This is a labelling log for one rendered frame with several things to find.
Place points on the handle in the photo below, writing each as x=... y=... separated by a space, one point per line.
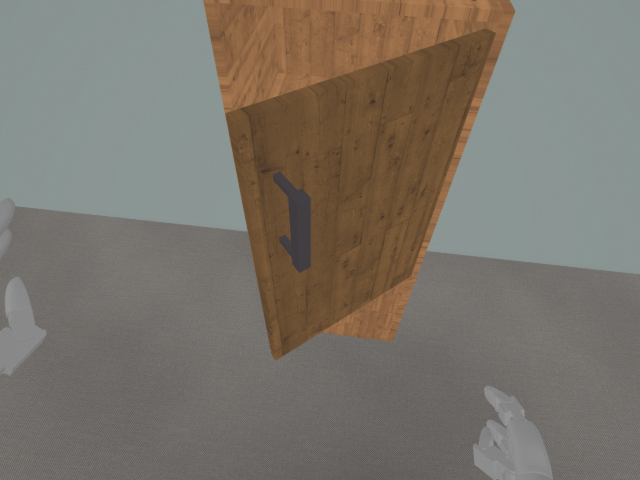
x=299 y=248

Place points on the robot right hand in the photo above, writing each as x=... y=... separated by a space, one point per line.
x=522 y=448

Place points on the cupboard door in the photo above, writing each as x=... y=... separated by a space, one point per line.
x=372 y=149

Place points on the robot left hand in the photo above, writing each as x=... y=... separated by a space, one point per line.
x=23 y=338

